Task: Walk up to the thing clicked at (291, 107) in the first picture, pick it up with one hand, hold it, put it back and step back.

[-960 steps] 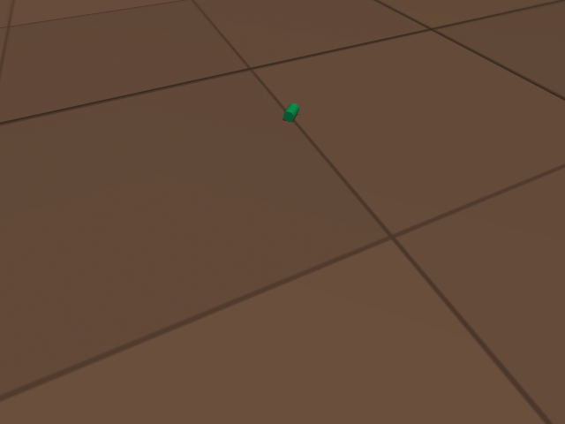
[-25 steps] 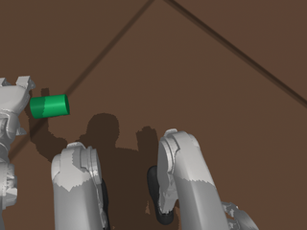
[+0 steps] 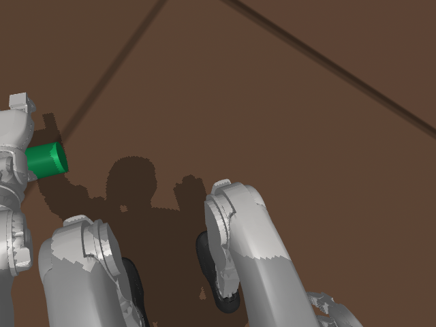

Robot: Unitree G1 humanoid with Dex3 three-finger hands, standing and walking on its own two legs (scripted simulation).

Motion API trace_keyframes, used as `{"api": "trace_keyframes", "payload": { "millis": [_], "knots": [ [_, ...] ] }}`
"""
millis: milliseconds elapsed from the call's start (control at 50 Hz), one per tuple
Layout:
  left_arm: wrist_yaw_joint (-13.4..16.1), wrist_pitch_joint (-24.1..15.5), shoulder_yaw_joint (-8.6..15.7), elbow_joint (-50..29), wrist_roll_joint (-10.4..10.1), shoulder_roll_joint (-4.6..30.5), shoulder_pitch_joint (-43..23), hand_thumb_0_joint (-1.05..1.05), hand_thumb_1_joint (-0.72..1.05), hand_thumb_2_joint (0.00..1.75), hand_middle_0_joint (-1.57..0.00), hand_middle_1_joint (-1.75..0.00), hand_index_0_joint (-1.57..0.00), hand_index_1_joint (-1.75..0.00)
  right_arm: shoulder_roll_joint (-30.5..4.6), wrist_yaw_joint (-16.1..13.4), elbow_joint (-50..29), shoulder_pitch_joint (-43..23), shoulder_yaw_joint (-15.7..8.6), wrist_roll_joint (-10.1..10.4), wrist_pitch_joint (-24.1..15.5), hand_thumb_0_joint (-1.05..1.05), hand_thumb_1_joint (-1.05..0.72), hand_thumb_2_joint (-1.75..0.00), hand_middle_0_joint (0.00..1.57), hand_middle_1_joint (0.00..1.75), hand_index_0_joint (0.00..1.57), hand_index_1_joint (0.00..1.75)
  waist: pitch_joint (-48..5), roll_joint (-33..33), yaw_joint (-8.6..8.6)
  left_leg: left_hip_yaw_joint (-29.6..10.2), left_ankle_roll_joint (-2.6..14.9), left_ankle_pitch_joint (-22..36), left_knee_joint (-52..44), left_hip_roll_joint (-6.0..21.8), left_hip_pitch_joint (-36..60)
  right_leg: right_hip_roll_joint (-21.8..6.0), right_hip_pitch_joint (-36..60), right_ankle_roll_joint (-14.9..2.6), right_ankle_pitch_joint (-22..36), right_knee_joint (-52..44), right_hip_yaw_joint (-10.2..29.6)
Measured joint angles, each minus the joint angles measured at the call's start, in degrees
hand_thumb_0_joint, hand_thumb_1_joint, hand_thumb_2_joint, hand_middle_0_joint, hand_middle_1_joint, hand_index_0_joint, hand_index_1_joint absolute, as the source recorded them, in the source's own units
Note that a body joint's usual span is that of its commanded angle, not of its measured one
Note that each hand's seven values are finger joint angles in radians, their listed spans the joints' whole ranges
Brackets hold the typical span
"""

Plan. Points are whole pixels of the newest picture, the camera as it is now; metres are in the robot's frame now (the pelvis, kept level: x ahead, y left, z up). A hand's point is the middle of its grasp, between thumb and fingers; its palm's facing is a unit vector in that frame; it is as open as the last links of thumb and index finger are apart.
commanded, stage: approach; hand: left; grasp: from above
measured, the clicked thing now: (37, 162) +0.47 +0.28 -0.29
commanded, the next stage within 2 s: close in in 0.12 s
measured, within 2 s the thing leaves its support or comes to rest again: neither
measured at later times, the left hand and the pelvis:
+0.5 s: hand (16, 164) +0.44 +0.28 -0.19, palm faces -0.43 -0.07 -0.90, open 14.1 cm; pelvis +0.00 +0.00 +0.00, yaw +0 degrees
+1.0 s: hand (31, 166) +0.45 +0.28 -0.25, palm faces -0.45 -0.09 -0.89, open 14.3 cm; pelvis +0.00 +0.00 -0.03, yaw -3 degrees
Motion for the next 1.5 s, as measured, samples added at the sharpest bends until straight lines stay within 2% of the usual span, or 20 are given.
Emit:
{"api": "trace_keyframes", "payload": {
  "millis": [40,100,180,240,320,420,480,520,600,700,820,900,1080,1280,1500],
  "knots": [
    [-1.18,0.06,0.75,-1.00,-1.15,0.92,1.40,0.00,-0.55,1.04,-0.10,-1.00,-0.09,-1.01,0.07,0.10,0.08,0.40,-0.27,0.13,0.28,0.00,-0.91,-0.90,0.20,0.30,0.20,0.30,0.45,0.08,0.47,0.05,-0.03,-0.01,0.13,0.01,0.09,-0.01,0.01,-0.03,0.00,0.21,0.04],
    [-3.83,-0.69,0.48,-2.83,-2.94,2.05,3.33,0.00,-0.56,1.04,-0.10,-1.00,-0.08,-1.01,0.34,0.10,0.55,0.76,-0.87,0.12,0.39,0.00,-0.91,-0.90,0.21,0.30,0.20,0.30,0.87,0.01,1.63,0.10,-0.15,0.18,0.19,-0.22,0.12,-0.24,0.13,-0.15,-0.05,0.42,0.06],
    [-7.17,-2.85,-3.95,-5.89,-4.75,2.06,4.51,0.00,-0.57,1.04,-0.09,-1.01,-0.08,-1.02,0.67,-0.25,1.58,1.03,-1.90,0.35,0.52,0.00,-0.91,-0.90,0.21,0.30,0.20,0.30,0.63,-0.58,3.77,0.17,-0.31,0.55,0.02,-0.71,0.05,-0.68,0.37,-0.26,-0.19,0.44,0.09],
    [-7.71,-5.13,-7.26,-7.84,-4.23,0.94,4.33,0.00,-0.57,1.05,-0.09,-1.02,-0.08,-1.03,0.69,-0.69,2.41,0.62,-2.11,0.44,0.47,0.00,-0.91,-0.90,0.21,0.30,0.20,0.30,0.08,-1.25,5.01,0.00,-0.38,0.60,-0.13,-1.02,0.22,-0.90,0.85,-0.27,-0.39,0.22,-0.06],
    [-4.65,-6.41,-8.60,-6.35,-2.05,-1.03,3.54,0.00,-0.56,1.07,-0.09,-1.03,-0.08,-1.04,0.48,-1.10,2.50,-0.75,-1.83,0.47,0.49,0.00,-0.91,-0.90,0.21,0.30,0.20,0.30,-1.34,-1.83,4.90,-0.14,-0.31,0.25,-0.26,-1.13,0.67,-0.90,1.56,-0.14,-0.79,-0.11,-0.16],
    [-0.09,-5.92,-5.98,0.34,1.73,-0.81,1.04,0.00,-0.55,1.08,-0.10,-1.02,-0.09,-1.03,0.02,-0.95,1.04,-3.20,-0.40,-0.35,-0.51,0.00,-0.91,-0.90,0.20,0.30,0.20,0.30,-1.48,-2.28,2.63,-0.45,-0.07,0.21,0.15,-0.96,0.84,-0.68,1.88,0.07,-0.58,-0.09,-0.44],
    [1.90,-4.83,-4.06,3.57,2.70,0.47,-0.30,0.00,-0.55,1.08,-0.10,-1.01,-0.09,-1.02,-0.15,-0.48,0.06,-3.88,0.18,-0.96,-1.22,0.00,-0.91,-0.90,0.20,0.30,0.20,0.30,-0.85,-2.61,1.28,-0.50,-0.02,0.46,0.63,-0.85,0.43,-0.61,1.43,0.11,-0.22,0.33,-0.49],
    [2.46,-4.12,-3.76,5.75,2.79,1.49,-1.20,0.00,-0.55,1.07,-0.09,-1.00,-0.08,-1.02,-0.29,-0.07,-0.26,-3.98,0.51,-1.35,-1.85,0.00,-0.91,-0.90,0.20,0.30,0.20,0.30,-0.29,-2.79,0.48,-0.47,0.00,0.63,1.04,-0.82,0.01,-0.62,0.97,0.11,-0.04,0.77,-0.49],
    [2.61,-3.77,-1.35,7.61,2.48,3.91,-1.44,0.00,-0.55,1.05,-0.09,-0.99,-0.07,-1.00,-0.54,0.60,-0.49,-3.40,1.02,-2.06,-2.86,0.00,-0.90,-0.90,0.20,0.30,0.20,0.30,1.43,-2.98,-0.58,-0.78,-0.01,0.72,2.10,-0.72,-0.90,-0.54,0.06,0.09,0.21,1.66,-0.81],
    [2.27,-4.72,-1.30,7.84,0.85,5.90,-1.20,0.00,-0.55,1.04,-0.08,-0.98,-0.07,-0.99,-0.58,1.65,0.78,-2.02,2.40,-3.01,-3.71,0.00,-0.90,-0.90,0.20,0.30,0.20,0.30,3.85,-3.63,-0.98,-1.46,-0.22,0.37,3.70,-0.62,-1.52,-0.42,-0.54,-0.05,0.19,2.91,-1.45],
    [3.46,-7.06,-0.65,7.26,1.35,7.54,-0.12,0.00,-0.55,1.03,-0.08,-0.97,-0.06,-0.99,-0.13,2.93,1.65,-0.68,4.29,-4.27,-4.33,0.00,-0.90,-0.90,0.20,0.30,0.20,0.30,5.76,-4.20,-1.47,-2.74,-0.48,-0.61,5.58,-0.47,-1.72,-0.10,-0.52,-0.18,-0.18,3.96,-2.60],
    [5.72,-7.60,0.86,7.01,2.14,8.10,1.11,0.00,-0.55,1.02,-0.08,-0.97,-0.06,-0.98,0.00,3.76,1.58,-0.46,5.05,-4.89,-4.92,0.00,-0.90,-0.90,0.20,0.30,0.20,0.30,6.15,-4.26,-1.79,-3.55,-0.50,-1.41,6.42,-0.22,-1.58,0.30,-0.30,-0.08,-0.42,4.14,-3.26],
    [7.94,-6.46,1.40,10.21,2.35,9.72,0.41,0.00,-0.54,1.04,-0.08,-0.96,-0.06,-0.97,-0.70,5.52,0.45,-1.88,5.89,-5.66,-7.21,0.00,-0.90,-0.90,0.20,0.30,0.20,0.30,7.02,-5.06,-2.86,-4.42,-0.17,-1.80,7.54,-0.03,-1.32,0.71,0.34,0.41,-0.34,4.37,-3.96],
    [8.02,-5.75,0.08,10.41,1.86,10.28,0.26,0.00,-0.53,1.03,-0.08,-0.96,-0.07,-0.98,-1.49,6.87,0.29,-2.89,6.01,-5.62,-8.90,0.00,-0.90,-0.90,0.20,0.30,0.20,0.30,7.17,-6.00,-2.69,-4.97,-0.03,-2.18,7.94,-0.12,-1.27,0.86,0.85,0.72,-0.62,4.22,-4.39],
    [9.15,-5.80,-1.43,11.22,1.37,10.70,-0.16,0.00,-0.49,1.01,-0.11,-0.97,-0.09,-0.98,-1.86,8.09,-0.13,-4.20,7.23,-5.80,-10.01,0.00,-0.90,-0.91,0.20,0.30,0.20,0.30,8.23,-6.59,-2.91,-5.68,-0.21,-2.48,8.02,-0.16,-0.68,1.03,1.55,0.71,-0.66,3.87,-4.93]
  ]
}}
